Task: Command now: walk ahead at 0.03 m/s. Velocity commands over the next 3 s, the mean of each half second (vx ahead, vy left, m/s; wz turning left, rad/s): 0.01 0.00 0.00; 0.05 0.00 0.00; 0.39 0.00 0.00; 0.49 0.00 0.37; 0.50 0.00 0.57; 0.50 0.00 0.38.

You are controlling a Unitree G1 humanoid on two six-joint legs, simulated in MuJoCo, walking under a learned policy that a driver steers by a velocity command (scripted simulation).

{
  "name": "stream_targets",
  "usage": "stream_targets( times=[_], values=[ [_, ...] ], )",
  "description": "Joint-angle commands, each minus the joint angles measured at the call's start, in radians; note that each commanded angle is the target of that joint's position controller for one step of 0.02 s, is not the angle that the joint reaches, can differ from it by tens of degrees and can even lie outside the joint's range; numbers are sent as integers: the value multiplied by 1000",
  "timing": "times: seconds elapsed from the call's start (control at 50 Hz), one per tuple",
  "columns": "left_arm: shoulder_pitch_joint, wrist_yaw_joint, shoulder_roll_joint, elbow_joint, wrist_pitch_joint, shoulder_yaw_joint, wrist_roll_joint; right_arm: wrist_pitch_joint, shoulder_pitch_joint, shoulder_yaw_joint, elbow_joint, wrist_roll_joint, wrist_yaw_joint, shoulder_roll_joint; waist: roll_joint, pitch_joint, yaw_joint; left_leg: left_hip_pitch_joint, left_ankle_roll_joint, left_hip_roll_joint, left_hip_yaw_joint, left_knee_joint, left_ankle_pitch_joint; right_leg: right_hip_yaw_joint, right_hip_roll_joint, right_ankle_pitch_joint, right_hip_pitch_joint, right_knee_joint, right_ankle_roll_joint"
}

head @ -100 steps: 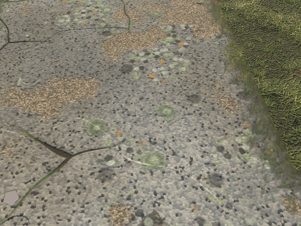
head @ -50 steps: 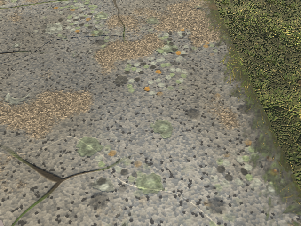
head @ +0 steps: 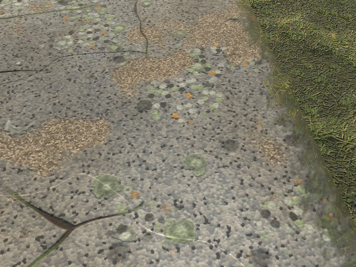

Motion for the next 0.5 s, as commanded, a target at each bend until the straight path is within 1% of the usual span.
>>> stream_targets(
  times=[0.02,0.04,0.06,0.08,0.1,0.12,0.28,0.5],
  values=[
    [104,0,81,17,0,16,1,1,30,-20,-23,-5,-6,-90,-13,84,6,-40,11,67,-85,-151,16,-8,11,110,-26,-89,-50],
    [87,-1,88,15,-10,20,6,1,33,-19,-21,-3,-9,-84,-13,70,1,-19,13,69,-79,-123,110,0,5,168,-22,-96,-44],
    [80,-3,96,13,-21,24,8,2,40,-20,-19,-3,-11,-89,-14,45,-1,9,16,66,-68,-94,203,2,4,218,-15,-95,-42],
    [84,-6,92,16,-29,24,6,3,49,-21,-17,-4,-10,-95,-8,14,-2,36,17,67,-63,-76,263,0,4,252,-5,-89,-43],
    [92,-8,85,20,-33,23,5,5,51,-21,-16,-5,-9,-98,-7,-10,-2,58,19,70,-62,-65,288,-2,5,266,1,-86,-45],
    [92,-10,81,23,-34,23,3,7,49,-21,-17,-4,-9,-98,-7,-19,-2,69,19,71,-62,-59,294,-4,7,269,1,-86,-46],
    [94,-8,79,30,-28,22,4,19,39,-21,-14,-4,-12,-101,7,0,1,61,10,74,-62,-51,260,-13,17,244,-10,-92,-49],
    [105,-5,69,38,-24,20,5,24,46,-20,-3,-4,-16,-95,14,28,4,36,3,78,-68,-65,193,-18,24,181,-24,-106,-49]
  ],
)
Next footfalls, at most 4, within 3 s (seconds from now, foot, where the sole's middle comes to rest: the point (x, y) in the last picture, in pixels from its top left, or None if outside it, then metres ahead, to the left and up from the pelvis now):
1.16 right None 0.08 -0.17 -0.77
1.66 left None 0.46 0.05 -0.77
2.16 right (208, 205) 0.76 -0.10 -0.77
2.70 left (122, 184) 0.86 0.27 -0.77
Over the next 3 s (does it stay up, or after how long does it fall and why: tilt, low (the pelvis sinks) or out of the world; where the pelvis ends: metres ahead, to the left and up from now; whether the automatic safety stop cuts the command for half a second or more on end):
stays up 0.90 0.20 0.01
